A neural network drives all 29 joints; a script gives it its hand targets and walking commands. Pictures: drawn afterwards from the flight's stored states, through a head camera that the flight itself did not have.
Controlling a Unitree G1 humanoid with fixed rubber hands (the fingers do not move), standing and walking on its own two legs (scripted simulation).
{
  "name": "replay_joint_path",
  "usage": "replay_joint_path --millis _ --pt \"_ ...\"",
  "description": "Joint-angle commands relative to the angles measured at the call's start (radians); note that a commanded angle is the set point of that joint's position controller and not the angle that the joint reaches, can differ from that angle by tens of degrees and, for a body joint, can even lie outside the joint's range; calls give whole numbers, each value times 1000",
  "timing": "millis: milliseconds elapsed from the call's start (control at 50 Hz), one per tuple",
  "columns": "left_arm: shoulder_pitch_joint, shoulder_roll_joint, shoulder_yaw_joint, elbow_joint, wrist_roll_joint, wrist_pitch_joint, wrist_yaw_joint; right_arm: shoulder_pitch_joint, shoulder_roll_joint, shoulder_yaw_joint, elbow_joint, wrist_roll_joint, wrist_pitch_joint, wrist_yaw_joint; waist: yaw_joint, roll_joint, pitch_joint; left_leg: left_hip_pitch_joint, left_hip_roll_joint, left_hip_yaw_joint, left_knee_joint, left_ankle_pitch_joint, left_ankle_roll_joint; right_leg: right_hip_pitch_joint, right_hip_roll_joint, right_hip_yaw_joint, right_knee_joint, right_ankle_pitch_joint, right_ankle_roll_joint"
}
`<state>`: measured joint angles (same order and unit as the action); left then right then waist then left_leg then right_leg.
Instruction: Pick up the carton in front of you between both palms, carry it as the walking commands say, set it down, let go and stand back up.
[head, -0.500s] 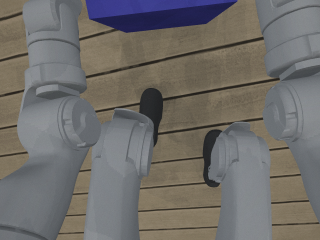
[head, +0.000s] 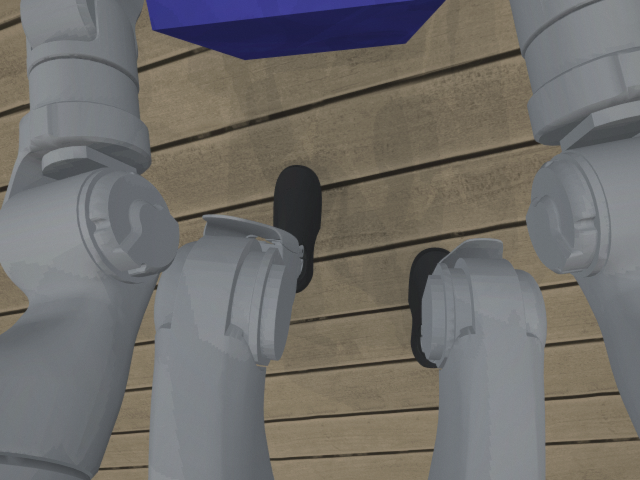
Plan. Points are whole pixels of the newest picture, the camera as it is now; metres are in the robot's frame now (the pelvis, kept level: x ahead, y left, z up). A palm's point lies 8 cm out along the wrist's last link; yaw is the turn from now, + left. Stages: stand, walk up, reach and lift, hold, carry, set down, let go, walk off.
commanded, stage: set down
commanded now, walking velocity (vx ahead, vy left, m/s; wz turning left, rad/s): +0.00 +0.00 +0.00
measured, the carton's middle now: out of the picture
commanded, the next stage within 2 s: let go in 1.84 s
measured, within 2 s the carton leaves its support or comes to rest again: rests again in 0.06 s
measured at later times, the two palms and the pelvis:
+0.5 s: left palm out of the picture +0.52 +0.29 -0.18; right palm out of the picture +0.59 -0.02 -0.19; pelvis +0.00 +0.00 -0.01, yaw +1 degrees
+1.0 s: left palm out of the picture +0.53 +0.30 -0.14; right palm out of the picture +0.63 -0.05 -0.14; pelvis -0.01 +0.02 +0.01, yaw +1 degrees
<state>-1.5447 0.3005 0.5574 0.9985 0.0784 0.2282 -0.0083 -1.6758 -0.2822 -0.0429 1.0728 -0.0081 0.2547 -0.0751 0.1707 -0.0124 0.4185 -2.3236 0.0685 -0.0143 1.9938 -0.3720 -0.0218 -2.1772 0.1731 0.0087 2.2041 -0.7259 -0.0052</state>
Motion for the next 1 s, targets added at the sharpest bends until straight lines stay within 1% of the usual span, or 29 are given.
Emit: replay_joint_path --millis 0,100,240,340,420,460,480,500,520,540,560,580,620,680,720,740,780,860,940,980 --pt "-371 -764 -235 -27 -74 1 -209 -416 729 160 -152 48 -56 200 71 -220 -933 731 -89 26 29 271 36 173 -46 17 -286 264 -4" --pt "-356 -724 -226 -7 -70 -4 -202 -363 682 118 -116 3 -51 202 44 -195 -856 733 -90 6 34 256 31 128 -52 20 -280 240 -11" --pt "-342 -655 -202 16 -60 -9 -191 -297 632 58 -67 -70 -36 210 10 -188 -764 693 -93 -6 36 201 29 118 -60 30 -273 219 -21" --pt "-316 -603 -161 48 -36 -9 -184 -270 587 32 -44 -107 -27 213 6 -195 -716 632 -94 1 41 154 28 150 -65 45 -274 221 -25" --pt "-303 -555 -129 69 -22 -23 -168 -283 533 36 -46 -111 -31 200 22 -197 -719 625 -86 13 50 150 19 205 -75 59 -271 246 -15" --pt "-287 -482 -99 91 -17 -40 -147 -295 457 43 -53 -102 -38 182 35 -200 -734 634 -76 21 56 155 11 244 -85 66 -269 262 -4" --pt "-269 -415 -74 109 -14 -53 -129 -299 384 42 -62 -98 -43 164 39 -199 -747 644 -71 25 59 159 5 267 -92 69 -269 272 3" --pt "-243 -312 -38 124 -10 -70 -102 -296 284 33 -65 -91 -49 140 46 -200 -764 659 -62 29 60 162 1 287 -101 72 -270 278 13" --pt "-209 -167 -1 128 -3 -93 -62 -289 130 19 -71 -86 -58 106 52 -198 -787 687 -54 31 59 167 -3 304 -109 75 -270 285 21" --pt "-181 0 24 121 -7 -122 -12 -288 -45 13 -82 -75 -70 64 61 -193 -821 718 -46 33 55 176 -7 321 -117 79 -272 295 28" --pt "-187 107 18 119 -34 -148 28 -314 -147 26 -83 -44 -78 30 73 -191 -858 732 -40 35 56 209 -6 336 -128 87 -270 324 35" --pt "-205 143 -4 133 -68 -164 51 -348 -179 49 -75 -6 -82 10 83 -199 -891 740 -34 34 57 240 -2 347 -136 91 -268 349 41" --pt "-235 195 -19 142 -105 -186 71 -388 -196 99 -62 59 -87 -1 112 -212 -933 748 -23 30 55 281 6 342 -147 97 -262 366 46" --pt "-269 239 -41 128 -131 -204 84 -420 -188 176 -48 141 -93 13 157 -218 -1001 790 -15 22 50 350 21 327 -153 101 -247 377 47" --pt "-286 251 -56 111 -148 -204 87 -435 -192 215 -46 186 -96 23 177 -214 -1059 833 -13 17 43 390 31 327 -155 97 -238 381 46" --pt "-288 253 -67 104 -157 -201 88 -435 -200 224 -43 200 -96 26 182 -207 -1093 873 -13 13 37 419 34 318 -155 89 -234 376 46" --pt "-294 252 -84 74 -173 -191 90 -435 -223 228 -49 213 -92 29 180 -192 -1151 968 -16 3 29 466 41 275 -148 65 -235 333 44" --pt "-306 245 -124 -18 -210 -154 109 -471 -292 197 -96 194 -75 24 146 -170 -1305 1208 -29 -13 12 509 47 193 -134 7 -262 208 35" --pt "-300 240 -170 -138 -252 -98 143 -508 -332 164 -182 179 -39 13 119 -166 -1519 1392 -56 -3 -26 497 52 246 -115 -35 -300 165 24" --pt "-282 232 -185 -165 -256 -62 157 -486 -345 137 -182 172 -13 11 109 -159 -1539 1401 -69 6 -59 451 47 264 -106 -44 -328 155 18"
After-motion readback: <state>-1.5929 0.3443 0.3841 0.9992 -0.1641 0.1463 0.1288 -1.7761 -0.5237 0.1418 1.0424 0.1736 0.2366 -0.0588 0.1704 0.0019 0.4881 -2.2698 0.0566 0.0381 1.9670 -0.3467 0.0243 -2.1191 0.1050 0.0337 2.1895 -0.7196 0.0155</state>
